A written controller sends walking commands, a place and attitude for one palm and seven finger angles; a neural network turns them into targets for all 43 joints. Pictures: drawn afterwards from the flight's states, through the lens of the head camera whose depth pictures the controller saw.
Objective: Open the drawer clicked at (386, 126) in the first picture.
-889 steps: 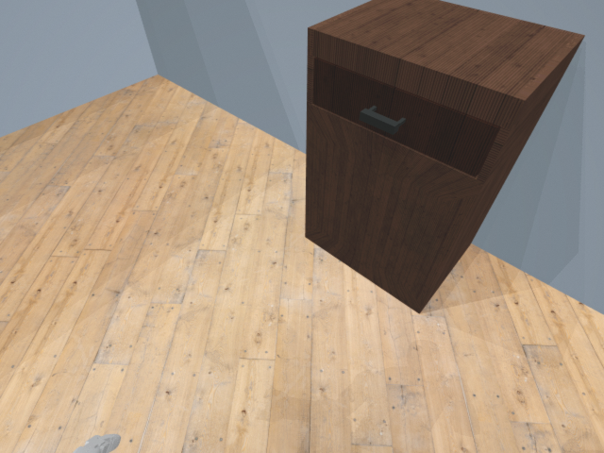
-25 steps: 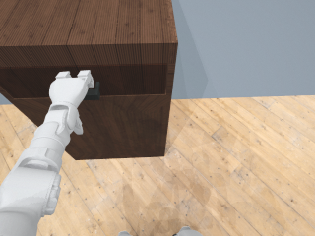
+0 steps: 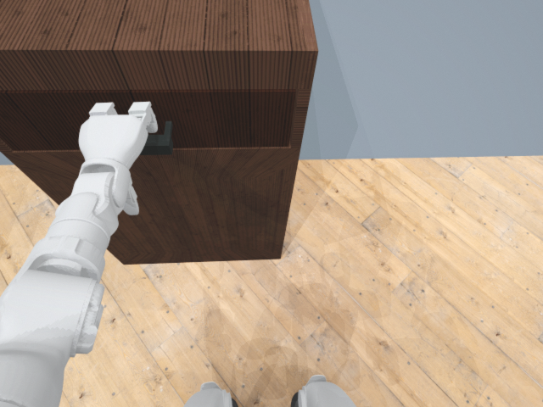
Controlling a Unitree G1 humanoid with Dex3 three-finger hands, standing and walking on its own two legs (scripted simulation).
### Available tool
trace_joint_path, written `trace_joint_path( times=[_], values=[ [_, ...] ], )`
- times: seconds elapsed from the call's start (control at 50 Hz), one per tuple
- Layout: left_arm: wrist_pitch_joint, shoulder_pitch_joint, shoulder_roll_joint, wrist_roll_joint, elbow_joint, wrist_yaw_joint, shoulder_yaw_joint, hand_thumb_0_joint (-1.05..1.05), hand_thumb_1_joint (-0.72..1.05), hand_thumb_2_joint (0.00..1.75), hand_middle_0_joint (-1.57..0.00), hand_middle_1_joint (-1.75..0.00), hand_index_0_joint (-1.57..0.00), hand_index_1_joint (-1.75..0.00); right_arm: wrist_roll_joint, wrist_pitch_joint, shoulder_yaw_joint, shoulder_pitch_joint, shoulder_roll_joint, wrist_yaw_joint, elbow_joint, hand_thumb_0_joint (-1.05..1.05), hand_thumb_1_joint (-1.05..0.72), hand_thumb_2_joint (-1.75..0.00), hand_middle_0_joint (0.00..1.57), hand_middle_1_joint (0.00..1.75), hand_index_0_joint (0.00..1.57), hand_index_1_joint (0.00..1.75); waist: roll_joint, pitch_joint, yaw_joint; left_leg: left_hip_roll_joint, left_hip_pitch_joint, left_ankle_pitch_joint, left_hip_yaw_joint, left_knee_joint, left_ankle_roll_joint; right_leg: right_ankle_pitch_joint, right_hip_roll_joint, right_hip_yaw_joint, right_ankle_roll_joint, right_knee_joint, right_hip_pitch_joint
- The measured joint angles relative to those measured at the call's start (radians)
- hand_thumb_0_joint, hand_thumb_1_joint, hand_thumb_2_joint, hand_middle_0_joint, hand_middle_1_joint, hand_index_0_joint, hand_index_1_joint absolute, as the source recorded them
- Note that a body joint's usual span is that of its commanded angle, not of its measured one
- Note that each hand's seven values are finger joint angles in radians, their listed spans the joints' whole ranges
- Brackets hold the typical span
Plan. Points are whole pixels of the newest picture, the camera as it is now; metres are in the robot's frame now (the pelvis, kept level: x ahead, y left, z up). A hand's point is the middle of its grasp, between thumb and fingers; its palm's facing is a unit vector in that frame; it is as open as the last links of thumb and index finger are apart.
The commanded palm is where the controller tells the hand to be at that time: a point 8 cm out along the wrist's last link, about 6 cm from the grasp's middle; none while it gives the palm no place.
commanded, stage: lower the fingers behind the handle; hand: left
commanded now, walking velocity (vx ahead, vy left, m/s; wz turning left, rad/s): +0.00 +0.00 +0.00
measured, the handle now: (141, 135) +0.56 +0.19 +0.01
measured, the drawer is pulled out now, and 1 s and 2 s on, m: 0.00 0.00 0.00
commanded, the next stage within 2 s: lift the fingers back up to retry in 0.46 s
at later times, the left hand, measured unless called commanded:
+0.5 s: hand (129, 158) +0.50 +0.20 +0.02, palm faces -0.04 +0.00 -1.00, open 13.8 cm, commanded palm +0.49 +0.19 +0.04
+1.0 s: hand (132, 144) +0.51 +0.19 +0.04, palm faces -0.03 -0.04 -1.00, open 13.7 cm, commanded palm +0.49 +0.19 +0.11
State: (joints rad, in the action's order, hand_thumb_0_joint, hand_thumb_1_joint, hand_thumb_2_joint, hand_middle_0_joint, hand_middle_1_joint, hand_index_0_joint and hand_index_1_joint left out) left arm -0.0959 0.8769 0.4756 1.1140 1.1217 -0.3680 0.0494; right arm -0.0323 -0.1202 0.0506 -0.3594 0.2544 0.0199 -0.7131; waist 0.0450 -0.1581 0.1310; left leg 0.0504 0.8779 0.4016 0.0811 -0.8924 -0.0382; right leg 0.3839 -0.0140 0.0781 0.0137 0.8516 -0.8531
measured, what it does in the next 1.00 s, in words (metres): stands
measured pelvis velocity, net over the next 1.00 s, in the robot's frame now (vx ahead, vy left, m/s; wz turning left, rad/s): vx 0.00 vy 0.01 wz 0.00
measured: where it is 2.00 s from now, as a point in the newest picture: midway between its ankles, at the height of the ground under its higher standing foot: outside the picture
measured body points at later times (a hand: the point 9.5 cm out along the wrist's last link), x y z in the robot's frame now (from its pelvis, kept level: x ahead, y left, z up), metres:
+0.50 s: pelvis -0.02 +0.01 -0.01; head +0.10 +0.01 +0.42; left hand +0.50 +0.20 +0.07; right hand -0.04 -0.26 -0.13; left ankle +0.00 +0.10 -0.69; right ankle +0.00 -0.12 -0.69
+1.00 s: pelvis +0.00 +0.01 +0.01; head +0.12 +0.00 +0.45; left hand +0.51 +0.19 +0.10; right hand -0.01 -0.26 -0.12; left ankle +0.00 +0.10 -0.69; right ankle +0.00 -0.12 -0.69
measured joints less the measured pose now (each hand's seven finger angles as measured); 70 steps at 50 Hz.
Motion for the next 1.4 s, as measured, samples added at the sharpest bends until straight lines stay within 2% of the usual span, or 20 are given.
trace_joint_path(
  times=[0.12,0.26,0.4,0.6,0.8,0.9,0.98,1.12,1.28,1.4],
  values=[
    [0.030,0.040,-0.003,0.009,0.020,-0.014,0.020,0.00,-0.48,0.30,-0.30,-1.34,-0.32,-1.20,0.004,-0.002,-0.009,-0.002,-0.002,-0.002,0.005,0.00,-0.90,-0.90,0.20,0.30,0.21,0.30,0.001,-0.001,0.008,-0.002,0.042,0.006,-0.003,-0.036,-0.006,0.004,-0.004,0.002,-0.004,0.032,-0.038],
    [0.068,0.090,0.010,-0.002,0.044,0.018,0.036,0.00,-0.48,0.30,-0.31,-1.38,-0.32,-1.20,0.009,0.005,-0.019,-0.001,-0.005,0.002,0.022,0.00,-0.90,-0.90,0.20,0.30,0.21,0.30,0.005,0.007,0.026,-0.002,0.070,0.001,-0.002,-0.054,-0.012,-0.003,-0.006,0.000,-0.007,0.047,-0.065],
    [0.060,0.106,0.026,-0.011,0.045,0.051,0.038,0.00,-0.48,0.30,-0.30,-1.37,-0.32,-1.20,0.012,0.016,-0.024,-0.019,-0.004,0.009,0.031,0.00,-0.90,-0.90,0.20,0.30,0.21,0.30,0.007,0.010,0.030,-0.001,0.087,-0.002,0.001,-0.066,-0.016,-0.009,-0.005,-0.003,-0.009,0.057,-0.083],
    [0.056,0.111,0.026,-0.010,0.030,0.039,0.050,0.00,-0.48,0.30,-0.29,-1.35,-0.32,-1.20,0.009,0.028,-0.019,-0.029,-0.003,0.005,0.018,0.00,-0.90,-0.90,0.20,0.30,0.21,0.30,0.009,0.010,0.026,-0.002,0.115,0.000,-0.006,-0.089,-0.016,-0.005,-0.008,0.003,-0.008,0.078,-0.107],
    [0.055,0.067,0.017,-0.033,-0.002,0.068,0.029,0.00,-0.48,0.30,-0.30,-1.28,-0.32,-1.20,0.013,0.029,-0.018,-0.024,-0.007,0.010,0.019,0.00,-0.90,-0.90,0.20,0.30,0.21,0.30,0.012,0.028,0.027,-0.002,0.040,-0.017,-0.006,-0.021,-0.012,-0.026,-0.001,0.003,-0.008,0.004,-0.030],
    [0.031,0.032,0.003,-0.032,-0.037,0.060,0.017,0.00,-0.48,0.30,-0.31,-1.24,-0.32,-1.20,0.011,0.027,-0.013,-0.028,-0.007,0.011,0.013,0.00,-0.90,-0.90,0.20,0.30,0.21,0.30,0.014,0.031,0.020,-0.003,-0.018,-0.023,-0.003,0.028,-0.009,-0.033,0.002,0.000,-0.008,-0.046,0.028],
    [0.041,0.025,-0.010,-0.028,-0.045,0.045,0.014,0.00,-0.48,0.30,-0.31,-1.22,-0.33,-1.20,0.011,0.018,-0.010,-0.023,-0.005,0.007,0.004,0.00,-0.90,-0.90,0.20,0.30,0.21,0.30,0.014,0.033,0.014,-0.006,-0.062,-0.025,-0.001,0.063,-0.006,-0.034,0.002,-0.002,-0.008,-0.078,0.070],
    [0.065,-0.024,-0.036,-0.042,-0.086,0.074,0.026,0.00,-0.48,0.30,-0.33,-1.22,-0.37,-1.22,0.015,0.001,0.003,-0.008,-0.002,0.003,0.002,0.00,-0.90,-0.90,0.20,0.30,0.21,0.30,0.020,0.036,-0.008,-0.011,-0.152,-0.031,0.003,0.132,0.001,-0.036,0.003,-0.007,-0.007,-0.138,0.153],
    [0.058,-0.061,-0.054,-0.058,-0.144,0.094,0.037,0.00,-0.48,0.30,-0.34,-1.21,-0.35,-1.21,0.021,-0.016,0.008,0.022,-0.002,-0.001,0.004,0.00,-0.90,-0.90,0.20,0.30,0.21,0.30,0.018,0.037,-0.040,-0.016,-0.244,-0.043,0.001,0.201,0.012,-0.035,0.003,-0.005,0.000,-0.190,0.239],
    [0.061,-0.086,-0.056,-0.059,-0.152,0.118,0.041,0.00,-0.48,0.30,-0.32,-1.21,-0.34,-1.21,0.024,-0.028,0.009,0.052,0.004,0.000,0.021,0.00,-0.90,-0.90,0.20,0.30,0.21,0.30,0.015,0.038,-0.049,-0.016,-0.279,-0.048,-0.001,0.228,0.020,-0.032,0.005,-0.003,0.007,-0.204,0.269]
  ],
)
